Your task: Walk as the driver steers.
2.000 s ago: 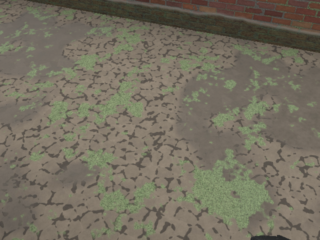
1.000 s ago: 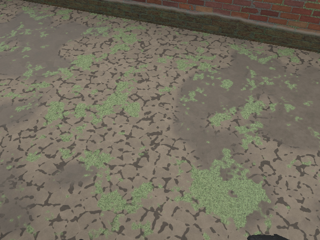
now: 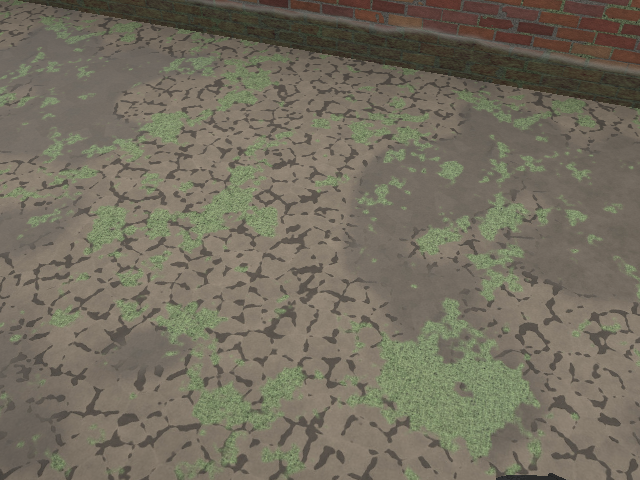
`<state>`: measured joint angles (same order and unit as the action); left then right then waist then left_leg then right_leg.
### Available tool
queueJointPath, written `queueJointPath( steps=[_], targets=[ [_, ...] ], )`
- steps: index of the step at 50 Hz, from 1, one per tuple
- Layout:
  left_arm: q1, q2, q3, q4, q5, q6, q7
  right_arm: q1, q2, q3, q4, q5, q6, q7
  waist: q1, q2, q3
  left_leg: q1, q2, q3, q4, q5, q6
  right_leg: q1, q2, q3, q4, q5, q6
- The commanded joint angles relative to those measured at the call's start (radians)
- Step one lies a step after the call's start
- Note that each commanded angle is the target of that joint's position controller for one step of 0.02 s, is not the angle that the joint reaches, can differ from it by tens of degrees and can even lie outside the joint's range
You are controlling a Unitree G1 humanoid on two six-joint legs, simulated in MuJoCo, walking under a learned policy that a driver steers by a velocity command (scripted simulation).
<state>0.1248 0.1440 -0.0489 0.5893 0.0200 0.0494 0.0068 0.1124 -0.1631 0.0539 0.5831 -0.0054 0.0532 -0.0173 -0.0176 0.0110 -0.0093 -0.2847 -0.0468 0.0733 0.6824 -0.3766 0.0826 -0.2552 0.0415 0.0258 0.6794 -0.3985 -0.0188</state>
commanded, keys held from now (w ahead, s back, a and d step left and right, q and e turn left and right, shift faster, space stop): w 0.78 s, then no key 0.22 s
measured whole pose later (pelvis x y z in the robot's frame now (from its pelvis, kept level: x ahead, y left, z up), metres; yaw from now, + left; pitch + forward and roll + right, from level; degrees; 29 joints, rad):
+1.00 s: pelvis +0.00 +0.00 +0.01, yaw -1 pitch -1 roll -1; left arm 0.14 0.13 -0.06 0.62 0.03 0.06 0.01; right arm 0.14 -0.15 0.06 0.63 -0.01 0.04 -0.01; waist -0.02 0.01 -0.02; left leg -0.24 -0.04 0.08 0.57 -0.33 0.08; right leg -0.21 0.05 0.04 0.57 -0.34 -0.02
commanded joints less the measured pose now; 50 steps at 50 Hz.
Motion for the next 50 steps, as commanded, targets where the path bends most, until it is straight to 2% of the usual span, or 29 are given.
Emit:
queueJointPath(
  steps=[1,2,4,5,7,8,10,11,13,15,16,17,19,20,22,23,25,26,28,30,32,34,35,37,38,41,42,44,50],
  targets=[
    [-0.097,0.085,0.024,-0.103,0.003,-0.012,0.002,-0.093,-0.062,-0.020,-0.098,-0.015,-0.023,0.007,-0.013,-0.023,-0.078,-0.027,0.097,-0.099,-0.090,0.354,-0.019,0.051,-0.073,0.098,-0.066,0.361,-0.035],
    [-0.044,0.062,0.021,-0.077,-0.003,-0.022,0.005,-0.035,-0.063,-0.020,-0.076,-0.005,-0.024,-0.008,0.002,-0.013,-0.148,0.007,0.098,-0.125,-0.140,0.170,-0.019,0.090,-0.051,0.072,-0.069,0.163,-0.034],
    [-0.075,0.047,0.014,-0.084,-0.003,-0.024,0.002,-0.090,-0.075,-0.021,-0.093,0.006,-0.017,-0.012,0.009,0.015,-0.048,-0.038,0.116,-0.158,-0.185,0.118,-0.011,0.040,-0.032,0.055,-0.070,0.113,-0.029],
    [-0.127,0.069,0.016,-0.110,-0.001,-0.015,0.001,-0.138,-0.067,-0.019,-0.112,0.004,-0.018,0.001,-0.005,-0.005,-0.003,-0.059,0.109,-0.120,-0.123,0.311,-0.014,0.013,-0.052,0.076,-0.069,0.298,-0.026],
    [-0.098,0.083,0.023,-0.104,0.003,-0.011,0.002,-0.092,-0.060,-0.020,-0.098,-0.014,-0.022,0.006,-0.013,-0.019,-0.078,-0.027,0.098,-0.099,-0.090,0.357,-0.019,0.047,-0.071,0.097,-0.064,0.357,-0.034],
    [-0.044,0.061,0.021,-0.078,-0.002,-0.021,0.005,-0.034,-0.062,-0.019,-0.076,-0.005,-0.023,-0.008,0.002,-0.008,-0.148,0.007,0.100,-0.126,-0.141,0.173,-0.018,0.087,-0.049,0.071,-0.066,0.158,-0.033],
    [-0.074,0.046,0.014,-0.084,-0.003,-0.024,0.002,-0.090,-0.076,-0.021,-0.093,0.007,-0.017,-0.012,0.010,0.019,-0.048,-0.040,0.119,-0.162,-0.188,0.116,-0.009,0.039,-0.030,0.053,-0.066,0.110,-0.028],
    [-0.126,0.069,0.016,-0.110,0.000,-0.015,0.001,-0.138,-0.067,-0.019,-0.113,0.005,-0.018,0.001,-0.004,-0.002,-0.004,-0.062,0.112,-0.122,-0.125,0.309,-0.012,0.012,-0.050,0.074,-0.066,0.293,-0.024],
    [-0.049,0.062,0.020,-0.077,-0.002,-0.020,0.004,-0.041,-0.065,-0.019,-0.080,-0.003,-0.021,-0.008,0.002,-0.005,-0.124,-0.008,0.105,-0.132,-0.149,0.164,-0.015,0.076,-0.043,0.068,-0.063,0.150,-0.031],
    [-0.118,0.069,0.016,-0.109,0.001,-0.016,0.002,-0.130,-0.066,-0.019,-0.110,0.000,-0.021,0.001,-0.004,-0.006,-0.016,-0.056,0.106,-0.114,-0.114,0.311,-0.015,0.018,-0.056,0.082,-0.070,0.310,-0.028],
    [-0.106,0.082,0.023,-0.104,0.003,-0.014,0.002,-0.104,-0.061,-0.021,-0.103,-0.010,-0.023,0.004,-0.011,-0.020,-0.068,-0.028,0.101,-0.102,-0.094,0.344,-0.017,0.039,-0.068,0.098,-0.066,0.343,-0.035],
    [-0.052,0.063,0.021,-0.078,-0.003,-0.021,0.005,-0.040,-0.065,-0.020,-0.080,-0.003,-0.022,-0.008,0.001,-0.010,-0.126,-0.004,0.103,-0.127,-0.144,0.166,-0.017,0.074,-0.045,0.071,-0.065,0.154,-0.034],
    [-0.071,0.047,0.014,-0.083,-0.002,-0.024,0.002,-0.085,-0.074,-0.020,-0.093,0.006,-0.017,-0.012,0.009,0.016,-0.048,-0.043,0.118,-0.158,-0.185,0.112,-0.009,0.040,-0.031,0.056,-0.066,0.115,-0.029],
    [-0.122,0.070,0.016,-0.109,0.000,-0.016,0.001,-0.133,-0.067,-0.019,-0.112,0.003,-0.019,0.001,-0.004,-0.005,-0.006,-0.060,0.109,-0.118,-0.120,0.309,-0.013,0.013,-0.051,0.078,-0.067,0.304,-0.027],
    [-0.096,0.085,0.023,-0.103,0.004,-0.012,0.002,-0.089,-0.061,-0.020,-0.098,-0.015,-0.024,0.005,-0.013,-0.021,-0.079,-0.027,0.098,-0.095,-0.085,0.356,-0.019,0.045,-0.072,0.102,-0.063,0.364,-0.037],
    [-0.043,0.062,0.021,-0.077,-0.003,-0.022,0.005,-0.030,-0.062,-0.019,-0.076,-0.005,-0.024,-0.008,0.002,-0.013,-0.149,0.007,0.100,-0.121,-0.135,0.171,-0.019,0.085,-0.050,0.076,-0.066,0.165,-0.035],
    [-0.074,0.046,0.014,-0.084,-0.003,-0.024,0.002,-0.086,-0.074,-0.021,-0.093,0.006,-0.018,-0.013,0.009,0.015,-0.048,-0.039,0.118,-0.155,-0.181,0.118,-0.010,0.036,-0.030,0.058,-0.067,0.115,-0.029],
    [-0.126,0.069,0.016,-0.110,-0.001,-0.015,0.002,-0.135,-0.066,-0.019,-0.112,0.004,-0.019,0.000,-0.005,-0.003,-0.004,-0.060,0.111,-0.117,-0.119,0.311,-0.013,0.009,-0.050,0.078,-0.065,0.299,-0.026],
    [-0.048,0.062,0.020,-0.077,-0.002,-0.020,0.004,-0.037,-0.064,-0.019,-0.080,-0.004,-0.021,-0.008,0.002,-0.005,-0.125,-0.007,0.106,-0.128,-0.145,0.165,-0.015,0.073,-0.042,0.071,-0.062,0.153,-0.032],
    [-0.117,0.069,0.016,-0.109,0.001,-0.016,0.002,-0.127,-0.065,-0.019,-0.109,0.000,-0.021,0.000,-0.004,-0.005,-0.017,-0.055,0.107,-0.112,-0.111,0.313,-0.015,0.015,-0.055,0.084,-0.067,0.312,-0.029],
    [-0.051,0.062,0.021,-0.078,-0.003,-0.021,0.005,-0.037,-0.065,-0.020,-0.080,-0.003,-0.022,-0.009,0.001,-0.009,-0.126,-0.004,0.105,-0.125,-0.142,0.167,-0.016,0.071,-0.043,0.073,-0.063,0.155,-0.034],
    [-0.070,0.047,0.014,-0.083,-0.002,-0.024,0.002,-0.082,-0.074,-0.020,-0.093,0.006,-0.017,-0.013,0.009,0.017,-0.048,-0.044,0.120,-0.156,-0.183,0.111,-0.009,0.037,-0.029,0.058,-0.064,0.116,-0.029],
    [-0.122,0.070,0.016,-0.109,0.001,-0.016,0.001,-0.131,-0.066,-0.019,-0.112,0.003,-0.019,0.000,-0.004,-0.004,-0.006,-0.061,0.111,-0.116,-0.117,0.309,-0.013,0.010,-0.049,0.080,-0.064,0.305,-0.027],
    [-0.095,0.085,0.023,-0.103,0.004,-0.012,0.002,-0.087,-0.060,-0.021,-0.097,-0.015,-0.024,0.005,-0.013,-0.020,-0.079,-0.028,0.099,-0.093,-0.082,0.355,-0.019,0.042,-0.070,0.103,-0.061,0.363,-0.037],
    [-0.043,0.062,0.021,-0.077,-0.003,-0.021,0.005,-0.027,-0.061,-0.019,-0.076,-0.006,-0.025,-0.009,0.002,-0.013,-0.149,0.006,0.101,-0.118,-0.133,0.169,-0.019,0.081,-0.048,0.077,-0.065,0.164,-0.035],
    [-0.056,0.044,0.014,-0.073,-0.002,-0.024,0.001,-0.068,-0.077,-0.019,-0.086,0.008,-0.015,-0.014,0.010,0.017,-0.028,-0.049,0.131,-0.172,-0.207,0.068,-0.003,0.028,-0.025,0.060,-0.075,0.073,-0.029],
    [-0.103,0.064,0.015,-0.100,0.002,-0.016,0.000,-0.109,-0.067,-0.016,-0.103,0.005,-0.018,-0.002,-0.002,-0.005,0.019,-0.067,0.118,-0.130,-0.144,0.262,-0.007,-0.002,-0.046,0.087,-0.084,0.256,-0.027],
    [-0.069,0.064,0.014,-0.087,0.007,-0.013,0.000,-0.046,-0.055,-0.014,-0.075,-0.015,-0.023,0.003,-0.015,-0.020,-0.058,-0.004,0.113,-0.120,-0.140,0.279,-0.011,0.025,-0.072,0.118,-0.109,0.297,-0.037],
    [-0.071,0.051,0.008,-0.060,0.005,-0.010,0.000,-0.030,-0.058,-0.011,-0.022,-0.007,-0.026,0.004,-0.009,-0.015,-0.040,0.065,0.147,-0.164,-0.290,0.331,-0.021,0.079,-0.091,0.140,-0.257,0.311,-0.018]
  ],
)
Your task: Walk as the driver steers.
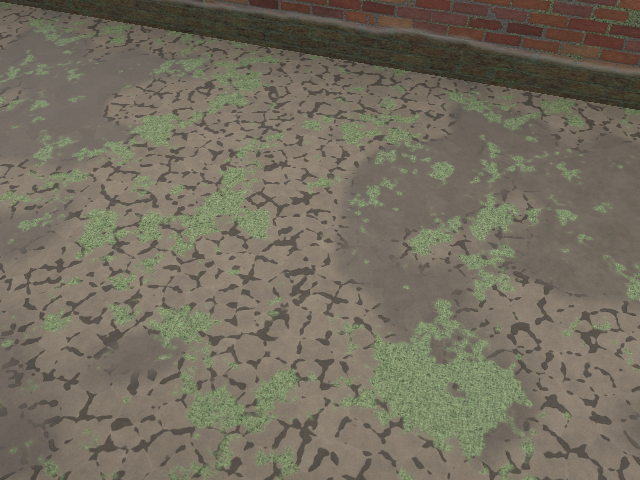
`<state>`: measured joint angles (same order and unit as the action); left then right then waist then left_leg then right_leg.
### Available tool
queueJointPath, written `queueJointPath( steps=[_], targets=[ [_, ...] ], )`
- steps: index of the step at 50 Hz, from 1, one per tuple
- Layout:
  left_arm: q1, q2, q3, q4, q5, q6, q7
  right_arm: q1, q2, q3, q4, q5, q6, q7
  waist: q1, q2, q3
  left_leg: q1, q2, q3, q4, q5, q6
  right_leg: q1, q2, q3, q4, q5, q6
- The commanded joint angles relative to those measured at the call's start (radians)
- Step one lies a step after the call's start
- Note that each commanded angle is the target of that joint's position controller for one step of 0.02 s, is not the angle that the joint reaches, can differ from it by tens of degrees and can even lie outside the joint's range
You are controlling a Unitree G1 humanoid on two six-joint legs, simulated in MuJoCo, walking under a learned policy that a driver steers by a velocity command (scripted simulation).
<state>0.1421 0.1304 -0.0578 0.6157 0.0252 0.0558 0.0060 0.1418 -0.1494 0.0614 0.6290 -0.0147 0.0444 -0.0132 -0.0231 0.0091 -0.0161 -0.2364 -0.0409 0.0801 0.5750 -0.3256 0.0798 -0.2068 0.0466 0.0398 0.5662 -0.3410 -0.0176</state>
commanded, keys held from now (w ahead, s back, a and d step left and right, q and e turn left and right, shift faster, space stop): no key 0.30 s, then w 0.70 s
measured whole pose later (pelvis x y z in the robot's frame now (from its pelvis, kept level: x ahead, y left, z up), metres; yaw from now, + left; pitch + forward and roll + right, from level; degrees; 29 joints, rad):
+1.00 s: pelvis +0.00 +0.00 -0.01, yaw +0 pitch -1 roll -1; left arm 0.12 0.14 -0.05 0.59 0.02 0.05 0.01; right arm 0.12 -0.17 0.05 0.60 0.00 0.05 -0.02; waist -0.02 0.01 -0.01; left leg -0.27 -0.05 0.08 0.66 -0.37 0.09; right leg -0.24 0.04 0.05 0.66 -0.39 -0.01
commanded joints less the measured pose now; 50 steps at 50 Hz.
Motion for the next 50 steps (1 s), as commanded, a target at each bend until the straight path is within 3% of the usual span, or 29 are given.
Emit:
queueJointPath(
  steps=[1,15,17,24,36,43,44,45,47,48,49,50],
  targets=[
    [-0.078,0.071,0.020,-0.077,-0.001,-0.016,0.000,-0.050,-0.079,-0.021,-0.056,0.003,-0.019,0.001,-0.002,-0.009,-0.036,0.034,0.143,-0.175,-0.202,0.302,-0.017,0.047,-0.099,0.127,-0.161,0.265,-0.020],
    [-0.040,0.092,0.040,-0.046,-0.015,-0.012,0.000,-0.009,-0.112,-0.050,0.012,0.017,-0.013,0.004,-0.001,-0.008,-0.066,0.136,0.157,-0.178,-0.268,0.384,0.007,0.070,-0.120,0.112,-0.225,0.286,-0.022],
    [-0.052,0.071,0.031,-0.044,-0.013,-0.009,0.003,-0.026,-0.089,-0.041,0.010,0.013,-0.011,0.005,-0.006,-0.012,-0.066,0.126,0.152,-0.176,-0.292,0.312,-0.001,0.082,-0.117,0.114,-0.249,0.246,-0.019],
    [-0.070,0.083,0.031,-0.070,-0.012,-0.007,0.010,-0.056,-0.104,-0.042,-0.018,0.016,-0.008,0.004,-0.007,-0.001,-0.041,0.061,0.118,-0.148,-0.205,0.199,0.016,0.042,-0.073,0.075,-0.140,0.145,-0.036],
    [-0.098,0.091,0.029,-0.125,-0.005,-0.012,0.014,-0.099,-0.094,-0.034,-0.091,0.002,-0.010,-0.001,-0.009,-0.015,-0.059,-0.023,0.101,-0.114,-0.046,0.299,-0.001,0.023,-0.071,0.081,0.000,0.277,-0.043],
    [-0.124,0.088,0.030,-0.138,-0.004,-0.011,0.011,-0.118,-0.087,-0.033,-0.114,0.002,-0.012,0.000,-0.008,-0.001,-0.083,-0.036,0.110,-0.115,-0.019,0.331,-0.002,0.011,-0.059,0.069,0.043,0.260,-0.028],
    [-0.077,0.069,0.027,-0.111,-0.010,-0.019,0.011,-0.071,-0.096,-0.032,-0.099,0.013,-0.009,-0.013,0.008,0.022,-0.123,-0.023,0.121,-0.157,-0.082,0.130,0.001,0.033,-0.030,0.041,0.041,0.056,-0.023],
    [-0.096,0.061,0.023,-0.115,-0.010,-0.021,0.009,-0.105,-0.104,-0.033,-0.113,0.020,-0.004,-0.016,0.011,0.037,-0.044,-0.066,0.137,-0.186,-0.118,0.073,0.006,-0.004,-0.018,0.028,0.046,0.038,-0.019],
    [-0.100,0.067,0.025,-0.109,-0.006,-0.027,0.006,-0.119,-0.113,-0.034,-0.126,0.023,0.000,-0.018,0.014,0.038,-0.010,-0.095,0.150,-0.209,-0.142,0.035,0.014,-0.009,-0.017,0.024,0.047,0.044,-0.017],
    [-0.146,0.085,0.027,-0.135,-0.004,-0.021,0.006,-0.163,-0.097,-0.030,-0.146,0.019,-0.004,-0.004,0.002,0.008,0.013,-0.107,0.129,-0.151,-0.067,0.239,0.007,-0.023,-0.039,0.049,0.047,0.220,-0.014],
    [-0.127,0.095,0.031,-0.128,0.001,-0.020,0.007,-0.134,-0.089,-0.031,-0.139,0.006,-0.010,0.001,-0.005,-0.013,-0.051,-0.075,0.112,-0.123,-0.030,0.280,0.000,0.007,-0.055,0.071,0.044,0.272,-0.023],
    [-0.066,0.079,0.030,-0.098,-0.007,-0.029,0.009,-0.065,-0.093,-0.031,-0.115,0.009,-0.012,-0.011,0.006,-0.004,-0.119,-0.039,0.108,-0.143,-0.070,0.102,-0.004,0.045,-0.040,0.056,0.037,0.099,-0.029]
  ],
)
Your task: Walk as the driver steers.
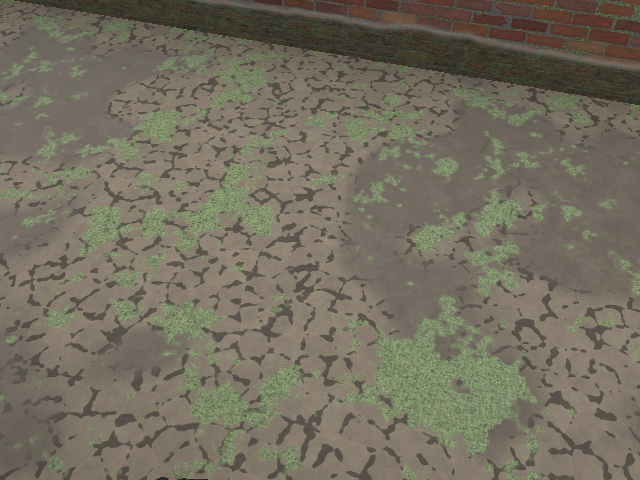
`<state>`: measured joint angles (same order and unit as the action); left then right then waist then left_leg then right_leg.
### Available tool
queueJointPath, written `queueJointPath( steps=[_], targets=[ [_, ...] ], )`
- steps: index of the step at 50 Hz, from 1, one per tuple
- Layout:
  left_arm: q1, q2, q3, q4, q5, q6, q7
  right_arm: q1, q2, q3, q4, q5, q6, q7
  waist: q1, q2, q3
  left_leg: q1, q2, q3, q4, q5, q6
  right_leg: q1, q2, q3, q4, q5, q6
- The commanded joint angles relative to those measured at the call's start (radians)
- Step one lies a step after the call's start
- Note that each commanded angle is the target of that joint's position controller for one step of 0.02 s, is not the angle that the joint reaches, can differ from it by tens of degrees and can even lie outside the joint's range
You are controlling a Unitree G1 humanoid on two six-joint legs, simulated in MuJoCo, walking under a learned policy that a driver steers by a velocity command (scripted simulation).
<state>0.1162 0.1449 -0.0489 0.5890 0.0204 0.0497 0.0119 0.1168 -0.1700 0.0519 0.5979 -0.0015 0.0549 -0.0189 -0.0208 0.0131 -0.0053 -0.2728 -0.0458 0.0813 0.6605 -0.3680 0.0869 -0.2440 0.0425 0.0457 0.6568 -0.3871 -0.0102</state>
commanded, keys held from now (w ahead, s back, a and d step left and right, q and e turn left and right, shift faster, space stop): w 1.00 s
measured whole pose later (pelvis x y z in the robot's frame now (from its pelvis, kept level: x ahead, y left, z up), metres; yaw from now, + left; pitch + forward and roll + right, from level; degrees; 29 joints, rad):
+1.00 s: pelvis +0.00 -0.01 +0.00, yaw +0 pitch -1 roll +0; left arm 0.13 0.15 -0.05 0.60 0.02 0.05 0.01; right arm 0.13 -0.16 0.05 0.58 -0.01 0.05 -0.02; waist -0.02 0.01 -0.01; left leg -0.29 -0.03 0.08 0.69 -0.38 0.08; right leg -0.26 0.05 0.05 0.69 -0.40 -0.02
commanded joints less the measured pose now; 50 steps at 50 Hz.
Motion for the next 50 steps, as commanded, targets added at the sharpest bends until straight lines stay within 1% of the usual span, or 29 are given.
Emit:
queueJointPath(
  steps=[1,2,4,5,8,9,11,12,15,17,19,20,22,24,25,27,29,31,32,34,36,37,39,41,42,44,47,49,50],
  targets=[
    [-0.057,0.054,0.016,-0.076,-0.004,-0.024,0.001,-0.070,-0.077,-0.022,-0.092,0.001,-0.020,-0.009,0.007,-0.002,-0.065,-0.030,0.115,-0.154,-0.174,0.107,-0.012,0.050,-0.030,0.045,-0.060,0.127,-0.038],
    [-0.115,0.073,0.018,-0.104,0.000,-0.018,0.002,-0.130,-0.070,-0.021,-0.116,-0.003,-0.022,0.002,-0.006,-0.023,-0.016,-0.050,0.108,-0.118,-0.110,0.293,-0.016,0.017,-0.056,0.072,-0.063,0.321,-0.038],
    [-0.098,0.090,0.025,-0.101,0.000,-0.012,0.003,-0.092,-0.064,-0.023,-0.106,-0.019,-0.024,0.007,-0.014,-0.035,-0.077,-0.021,0.097,-0.097,-0.077,0.341,-0.024,0.039,-0.075,0.096,-0.059,0.375,-0.049],
    [-0.045,0.066,0.021,-0.074,-0.006,-0.019,0.005,-0.033,-0.062,-0.021,-0.085,-0.009,-0.023,-0.006,-0.001,-0.022,-0.144,0.011,0.099,-0.120,-0.125,0.158,-0.023,0.074,-0.050,0.068,-0.061,0.167,-0.045],
    [-0.070,0.051,0.015,-0.078,-0.003,-0.022,0.000,-0.087,-0.078,-0.022,-0.105,0.004,-0.014,-0.011,0.008,0.020,-0.035,-0.043,0.127,-0.168,-0.182,0.101,-0.008,0.023,-0.022,0.039,-0.048,0.111,-0.034],
    [-0.115,0.074,0.017,-0.104,0.000,-0.015,0.000,-0.130,-0.068,-0.020,-0.124,0.001,-0.017,0.002,-0.004,-0.002,-0.001,-0.062,0.116,-0.124,-0.115,0.301,-0.012,0.001,-0.043,0.061,-0.047,0.299,-0.031],
    [-0.082,0.091,0.025,-0.096,0.005,-0.013,0.001,-0.086,-0.061,-0.022,-0.109,-0.019,-0.025,0.006,-0.011,-0.020,-0.086,-0.022,0.101,-0.099,-0.071,0.355,-0.019,0.042,-0.067,0.089,-0.046,0.370,-0.043],
    [-0.032,0.068,0.022,-0.070,-0.003,-0.021,0.004,-0.028,-0.062,-0.020,-0.088,-0.009,-0.025,-0.007,0.002,-0.013,-0.151,0.010,0.102,-0.122,-0.120,0.170,-0.020,0.077,-0.045,0.064,-0.051,0.171,-0.043],
    [-0.116,0.073,0.017,-0.105,0.000,-0.015,0.000,-0.132,-0.066,-0.020,-0.125,0.000,-0.019,0.001,-0.004,-0.006,-0.007,-0.059,0.113,-0.117,-0.101,0.308,-0.016,0.000,-0.046,0.067,-0.047,0.309,-0.034],
    [-0.039,0.067,0.021,-0.072,-0.002,-0.019,0.002,-0.035,-0.062,-0.019,-0.094,-0.007,-0.022,-0.007,0.003,-0.007,-0.127,-0.008,0.108,-0.128,-0.125,0.164,-0.018,0.062,-0.038,0.060,-0.044,0.160,-0.040],
    [-0.060,0.052,0.015,-0.076,-0.002,-0.023,-0.001,-0.078,-0.073,-0.021,-0.107,0.001,-0.019,-0.011,0.010,0.014,-0.052,-0.044,0.122,-0.157,-0.164,0.110,-0.011,0.028,-0.025,0.046,-0.045,0.123,-0.036],
    [-0.112,0.074,0.017,-0.104,0.001,-0.016,-0.001,-0.129,-0.065,-0.020,-0.127,-0.001,-0.021,0.001,-0.002,-0.007,-0.010,-0.063,0.113,-0.117,-0.098,0.306,-0.015,0.002,-0.046,0.068,-0.044,0.312,-0.035],
    [-0.039,0.068,0.021,-0.071,-0.002,-0.020,0.002,-0.032,-0.062,-0.019,-0.096,-0.008,-0.023,-0.008,0.003,-0.013,-0.129,-0.010,0.106,-0.125,-0.120,0.160,-0.019,0.063,-0.040,0.064,-0.044,0.166,-0.042],
    [-0.110,0.073,0.017,-0.104,0.001,-0.015,-0.001,-0.124,-0.063,-0.020,-0.125,-0.005,-0.023,0.001,-0.003,-0.010,-0.021,-0.059,0.108,-0.109,-0.086,0.309,-0.020,0.003,-0.053,0.077,-0.048,0.325,-0.039],
    [-0.050,0.064,0.020,-0.073,-0.002,-0.022,0.001,-0.046,-0.064,-0.020,-0.101,-0.006,-0.023,-0.009,0.004,-0.009,-0.114,-0.013,0.110,-0.131,-0.127,0.151,-0.017,0.053,-0.038,0.064,-0.045,0.155,-0.042],
    [-0.111,0.074,0.017,-0.105,0.000,-0.015,-0.001,-0.124,-0.063,-0.019,-0.127,-0.003,-0.021,0.001,-0.003,-0.007,-0.012,-0.067,0.110,-0.110,-0.090,0.306,-0.019,-0.002,-0.049,0.074,-0.044,0.321,-0.036],
    [-0.041,0.068,0.021,-0.073,-0.003,-0.021,0.001,-0.030,-0.060,-0.020,-0.096,-0.009,-0.025,-0.008,0.003,-0.015,-0.135,-0.006,0.105,-0.121,-0.114,0.164,-0.021,0.061,-0.041,0.066,-0.043,0.167,-0.043],
    [-0.064,0.051,0.015,-0.078,-0.002,-0.024,-0.002,-0.076,-0.070,-0.020,-0.109,0.001,-0.020,-0.012,0.010,0.010,-0.054,-0.047,0.120,-0.151,-0.156,0.108,-0.013,0.024,-0.026,0.050,-0.043,0.125,-0.038],
    [-0.116,0.073,0.017,-0.105,0.000,-0.016,-0.002,-0.127,-0.063,-0.020,-0.128,-0.001,-0.022,0.001,-0.002,-0.007,-0.012,-0.065,0.112,-0.113,-0.091,0.305,-0.018,-0.003,-0.046,0.072,-0.042,0.314,-0.036],
    [-0.041,0.067,0.021,-0.073,-0.003,-0.020,0.001,-0.030,-0.060,-0.019,-0.097,-0.009,-0.024,-0.008,0.003,-0.012,-0.131,-0.011,0.107,-0.122,-0.116,0.158,-0.020,0.058,-0.039,0.065,-0.041,0.163,-0.042],
    [-0.064,0.051,0.015,-0.078,-0.002,-0.024,-0.002,-0.074,-0.069,-0.020,-0.109,0.000,-0.021,-0.012,0.011,0.010,-0.054,-0.048,0.120,-0.149,-0.154,0.106,-0.014,0.023,-0.026,0.051,-0.043,0.126,-0.038],
    [-0.115,0.073,0.017,-0.105,0.000,-0.016,-0.003,-0.126,-0.063,-0.020,-0.128,-0.002,-0.023,0.000,-0.002,-0.007,-0.012,-0.065,0.112,-0.111,-0.089,0.303,-0.018,-0.005,-0.046,0.073,-0.043,0.315,-0.037],
    [-0.041,0.067,0.021,-0.073,-0.003,-0.021,0.000,-0.028,-0.059,-0.019,-0.097,-0.009,-0.025,-0.008,0.003,-0.015,-0.132,-0.011,0.107,-0.120,-0.113,0.155,-0.021,0.056,-0.040,0.068,-0.042,0.165,-0.043],
    [-0.064,0.051,0.015,-0.078,-0.003,-0.024,-0.003,-0.073,-0.069,-0.020,-0.109,0.000,-0.021,-0.012,0.010,0.008,-0.054,-0.047,0.119,-0.146,-0.151,0.105,-0.015,0.021,-0.026,0.054,-0.044,0.127,-0.039],
    [-0.115,0.073,0.017,-0.106,0.000,-0.016,-0.003,-0.125,-0.062,-0.020,-0.128,-0.002,-0.023,0.000,-0.002,-0.008,-0.012,-0.064,0.111,-0.109,-0.087,0.302,-0.019,-0.007,-0.047,0.076,-0.043,0.316,-0.038],
    [-0.041,0.067,0.021,-0.073,-0.003,-0.021,0.000,-0.028,-0.058,-0.019,-0.096,-0.010,-0.025,-0.008,0.002,-0.015,-0.132,-0.011,0.106,-0.118,-0.112,0.155,-0.022,0.054,-0.040,0.069,-0.042,0.165,-0.044],
    [-0.114,0.073,0.017,-0.106,0.000,-0.016,-0.003,-0.125,-0.062,-0.020,-0.128,-0.002,-0.023,0.000,-0.002,-0.007,-0.012,-0.064,0.111,-0.108,-0.085,0.302,-0.019,-0.009,-0.046,0.076,-0.043,0.316,-0.038],
    [-0.041,0.067,0.021,-0.073,-0.003,-0.021,0.000,-0.027,-0.058,-0.019,-0.096,-0.010,-0.025,-0.008,0.002,-0.014,-0.132,-0.011,0.107,-0.117,-0.110,0.154,-0.022,0.053,-0.039,0.070,-0.042,0.164,-0.044],
    [-0.056,0.054,0.016,-0.079,-0.004,-0.023,-0.002,-0.058,-0.064,-0.020,-0.103,-0.004,-0.023,-0.011,0.009,-0.001,-0.071,-0.038,0.112,-0.132,-0.135,0.121,-0.020,0.025,-0.029,0.059,-0.045,0.139,-0.041]
  ],
)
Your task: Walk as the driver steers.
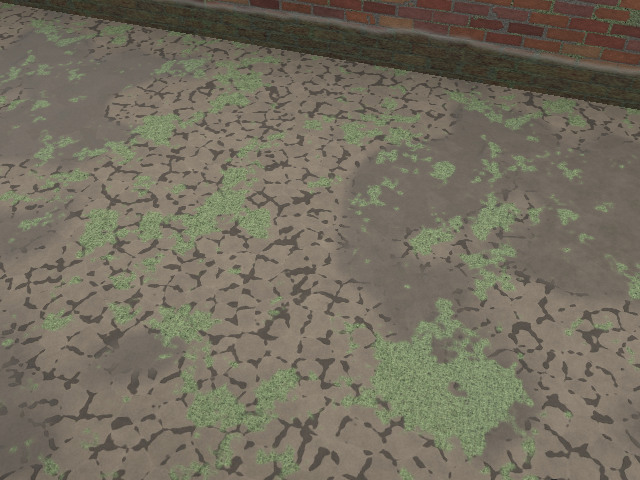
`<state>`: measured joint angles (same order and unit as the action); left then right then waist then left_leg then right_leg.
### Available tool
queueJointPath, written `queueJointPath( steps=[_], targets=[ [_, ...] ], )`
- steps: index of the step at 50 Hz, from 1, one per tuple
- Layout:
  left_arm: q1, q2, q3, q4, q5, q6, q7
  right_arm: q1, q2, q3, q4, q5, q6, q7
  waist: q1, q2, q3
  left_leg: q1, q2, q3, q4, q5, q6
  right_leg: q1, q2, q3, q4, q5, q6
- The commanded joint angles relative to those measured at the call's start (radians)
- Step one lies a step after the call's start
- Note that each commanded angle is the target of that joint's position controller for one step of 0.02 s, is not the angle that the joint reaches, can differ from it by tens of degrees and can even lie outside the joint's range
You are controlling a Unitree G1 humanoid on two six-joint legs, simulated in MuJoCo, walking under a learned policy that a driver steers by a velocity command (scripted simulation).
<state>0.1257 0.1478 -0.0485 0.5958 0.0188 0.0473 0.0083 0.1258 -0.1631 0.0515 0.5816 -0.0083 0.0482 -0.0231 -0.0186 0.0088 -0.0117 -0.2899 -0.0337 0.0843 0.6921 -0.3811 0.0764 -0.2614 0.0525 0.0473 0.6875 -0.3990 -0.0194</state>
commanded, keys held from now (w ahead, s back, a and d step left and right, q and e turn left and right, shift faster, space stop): w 1.00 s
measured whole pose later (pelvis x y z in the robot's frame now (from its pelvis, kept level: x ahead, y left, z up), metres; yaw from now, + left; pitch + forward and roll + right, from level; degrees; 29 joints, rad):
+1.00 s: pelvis +0.00 +0.00 +0.00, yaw +0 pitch -1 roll +0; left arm 0.13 0.15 -0.05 0.60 0.02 0.05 0.01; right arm 0.13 -0.16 0.05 0.58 -0.01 0.05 -0.03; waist -0.02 0.01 -0.01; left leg -0.29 -0.03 0.09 0.70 -0.38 0.07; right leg -0.26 0.06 0.05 0.69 -0.40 -0.02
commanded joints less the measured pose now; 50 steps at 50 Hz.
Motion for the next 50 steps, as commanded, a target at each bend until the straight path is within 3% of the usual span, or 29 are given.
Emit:
queueJointPath(
  steps=[1,2,4,7,8,10,11,14,15,17,19,20,22,24,25,27,29,30,32,34,35,37,40,41,42,43,45,47,50],
  targets=[
    [-0.072,0.047,0.014,-0.086,-0.001,-0.022,0.001,-0.081,-0.075,-0.020,-0.092,0.006,-0.015,-0.008,0.008,0.012,-0.048,-0.030,0.107,-0.147,-0.180,0.117,-0.005,0.035,-0.035,0.053,-0.075,0.138,-0.030],
    [-0.123,0.070,0.016,-0.113,0.001,-0.014,0.000,-0.133,-0.068,-0.020,-0.111,0.004,-0.016,0.004,-0.004,-0.002,-0.006,-0.047,0.100,-0.110,-0.116,0.314,-0.009,0.008,-0.056,0.075,-0.073,0.327,-0.029],
    [-0.050,0.064,0.021,-0.080,-0.001,-0.018,0.003,-0.036,-0.065,-0.019,-0.080,-0.003,-0.019,-0.004,0.000,-0.010,-0.126,0.006,0.095,-0.119,-0.141,0.167,-0.011,0.069,-0.049,0.068,-0.072,0.176,-0.035],
    [-0.075,0.049,0.015,-0.086,-0.001,-0.023,0.000,-0.087,-0.078,-0.021,-0.095,0.008,-0.013,-0.009,0.009,0.016,-0.035,-0.037,0.112,-0.153,-0.188,0.113,-0.002,0.031,-0.032,0.050,-0.070,0.137,-0.029],
    [-0.121,0.072,0.017,-0.113,0.001,-0.014,0.000,-0.133,-0.070,-0.020,-0.112,0.006,-0.015,0.004,-0.003,-0.002,0.002,-0.055,0.101,-0.111,-0.119,0.311,-0.008,0.005,-0.053,0.073,-0.071,0.328,-0.027],
    [-0.093,0.089,0.024,-0.106,0.005,-0.011,0.001,-0.088,-0.064,-0.022,-0.096,-0.015,-0.021,0.008,-0.012,-0.018,-0.080,-0.015,0.088,-0.089,-0.081,0.361,-0.016,0.042,-0.078,0.102,-0.070,0.395,-0.041],
    [-0.043,0.065,0.021,-0.080,-0.002,-0.020,0.005,-0.027,-0.062,-0.020,-0.075,-0.005,-0.022,-0.005,0.000,-0.020,-0.150,0.021,0.089,-0.109,-0.128,0.173,-0.016,0.079,-0.056,0.076,-0.077,0.192,-0.038],
    [-0.079,0.047,0.015,-0.088,-0.002,-0.021,0.000,-0.089,-0.077,-0.021,-0.094,0.008,-0.012,-0.009,0.008,0.015,-0.033,-0.036,0.112,-0.150,-0.185,0.116,-0.003,0.025,-0.031,0.051,-0.071,0.134,-0.029],
    [-0.123,0.070,0.017,-0.114,0.001,-0.013,0.000,-0.134,-0.069,-0.019,-0.112,0.006,-0.014,0.004,-0.003,0.002,0.002,-0.054,0.102,-0.110,-0.119,0.313,-0.009,0.001,-0.051,0.072,-0.069,0.322,-0.026],
    [-0.044,0.065,0.021,-0.080,0.000,-0.019,0.003,-0.032,-0.064,-0.019,-0.078,-0.004,-0.019,-0.004,0.001,-0.009,-0.132,0.010,0.096,-0.118,-0.139,0.168,-0.010,0.071,-0.048,0.069,-0.070,0.178,-0.035],
    [-0.071,0.048,0.015,-0.086,-0.001,-0.023,0.000,-0.080,-0.075,-0.021,-0.091,0.006,-0.015,-0.009,0.008,0.009,-0.048,-0.029,0.107,-0.143,-0.176,0.117,-0.005,0.033,-0.035,0.056,-0.074,0.140,-0.031],
    [-0.122,0.071,0.017,-0.114,0.001,-0.015,0.000,-0.132,-0.069,-0.020,-0.110,0.004,-0.017,0.003,-0.004,-0.004,-0.005,-0.047,0.100,-0.106,-0.111,0.314,-0.010,0.004,-0.056,0.078,-0.073,0.331,-0.031],
    [-0.049,0.065,0.021,-0.081,-0.002,-0.018,0.003,-0.034,-0.065,-0.019,-0.078,-0.004,-0.019,-0.005,0.000,-0.012,-0.125,0.006,0.095,-0.115,-0.136,0.167,-0.012,0.065,-0.049,0.072,-0.071,0.180,-0.036],
    [-0.071,0.047,0.014,-0.087,-0.001,-0.022,0.000,-0.079,-0.074,-0.020,-0.091,0.006,-0.015,-0.009,0.008,0.010,-0.049,-0.029,0.107,-0.141,-0.174,0.119,-0.005,0.031,-0.035,0.057,-0.073,0.141,-0.031],
    [-0.122,0.070,0.017,-0.114,0.001,-0.014,0.000,-0.131,-0.068,-0.020,-0.109,0.004,-0.017,0.003,-0.004,-0.002,-0.006,-0.046,0.100,-0.106,-0.110,0.316,-0.010,0.003,-0.055,0.078,-0.071,0.330,-0.031],
    [-0.048,0.064,0.021,-0.081,-0.001,-0.018,0.003,-0.033,-0.064,-0.019,-0.078,-0.004,-0.019,-0.005,0.000,-0.010,-0.126,0.007,0.096,-0.115,-0.137,0.169,-0.012,0.065,-0.047,0.070,-0.069,0.177,-0.036],
    [-0.071,0.047,0.014,-0.087,-0.001,-0.022,0.000,-0.079,-0.074,-0.020,-0.090,0.006,-0.015,-0.009,0.008,0.012,-0.049,-0.030,0.109,-0.142,-0.175,0.118,-0.005,0.031,-0.033,0.056,-0.072,0.139,-0.031],
    [-0.122,0.070,0.016,-0.115,0.001,-0.014,0.000,-0.132,-0.068,-0.020,-0.109,0.004,-0.017,0.003,-0.004,-0.001,-0.007,-0.047,0.101,-0.106,-0.111,0.315,-0.009,0.003,-0.053,0.077,-0.070,0.328,-0.030],
    [-0.049,0.064,0.021,-0.082,-0.001,-0.018,0.003,-0.033,-0.065,-0.019,-0.078,-0.004,-0.019,-0.005,0.000,-0.010,-0.126,0.006,0.097,-0.115,-0.137,0.167,-0.011,0.064,-0.047,0.070,-0.068,0.176,-0.035],
    [-0.072,0.047,0.014,-0.088,-0.001,-0.022,0.000,-0.079,-0.074,-0.020,-0.091,0.006,-0.015,-0.009,0.008,0.012,-0.049,-0.031,0.109,-0.142,-0.176,0.116,-0.005,0.030,-0.033,0.056,-0.071,0.138,-0.031],
    [-0.122,0.069,0.017,-0.115,0.001,-0.014,0.000,-0.131,-0.068,-0.020,-0.109,0.004,-0.017,0.003,-0.003,-0.002,-0.006,-0.048,0.101,-0.105,-0.111,0.313,-0.009,0.002,-0.053,0.077,-0.069,0.327,-0.030],
    [-0.049,0.063,0.021,-0.082,-0.001,-0.018,0.003,-0.033,-0.064,-0.019,-0.078,-0.004,-0.019,-0.005,0.000,-0.011,-0.126,0.005,0.097,-0.114,-0.137,0.165,-0.012,0.063,-0.046,0.071,-0.069,0.175,-0.035],
    [-0.075,0.048,0.015,-0.087,-0.001,-0.023,0.000,-0.084,-0.078,-0.021,-0.094,0.008,-0.014,-0.009,0.009,0.015,-0.035,-0.038,0.114,-0.148,-0.184,0.111,-0.002,0.025,-0.029,0.053,-0.067,0.136,-0.030],
    [-0.121,0.071,0.017,-0.114,0.001,-0.014,0.000,-0.131,-0.070,-0.020,-0.111,0.005,-0.015,0.003,-0.003,-0.001,0.002,-0.056,0.103,-0.105,-0.115,0.308,-0.009,0.000,-0.050,0.075,-0.067,0.327,-0.028],
    [-0.101,0.085,0.023,-0.107,0.005,-0.012,0.000,-0.099,-0.063,-0.021,-0.102,-0.009,-0.018,0.007,-0.010,-0.015,-0.058,-0.025,0.095,-0.090,-0.088,0.343,-0.012,0.025,-0.067,0.096,-0.067,0.370,-0.036],
    [-0.044,0.066,0.022,-0.080,-0.001,-0.020,0.003,-0.028,-0.064,-0.020,-0.078,-0.005,-0.020,-0.005,0.000,-0.016,-0.131,0.010,0.094,-0.110,-0.132,0.165,-0.012,0.068,-0.049,0.075,-0.071,0.186,-0.038],
    [-0.118,0.070,0.017,-0.114,0.001,-0.014,0.000,-0.125,-0.067,-0.021,-0.106,-0.001,-0.019,0.003,-0.005,-0.008,-0.016,-0.041,0.095,-0.095,-0.098,0.316,-0.014,0.004,-0.061,0.089,-0.076,0.344,-0.035],
    [-0.053,0.063,0.021,-0.084,-0.003,-0.018,0.004,-0.033,-0.064,-0.020,-0.077,-0.004,-0.019,-0.005,-0.001,-0.015,-0.127,0.011,0.095,-0.108,-0.131,0.172,-0.014,0.059,-0.047,0.074,-0.071,0.179,-0.037],
    [-0.074,0.047,0.015,-0.088,-0.001,-0.022,0.000,-0.084,-0.077,-0.021,-0.093,0.008,-0.013,-0.010,0.009,0.020,-0.037,-0.037,0.117,-0.148,-0.185,0.114,-0.001,0.024,-0.027,0.051,-0.064,0.133,-0.028]
  ],
)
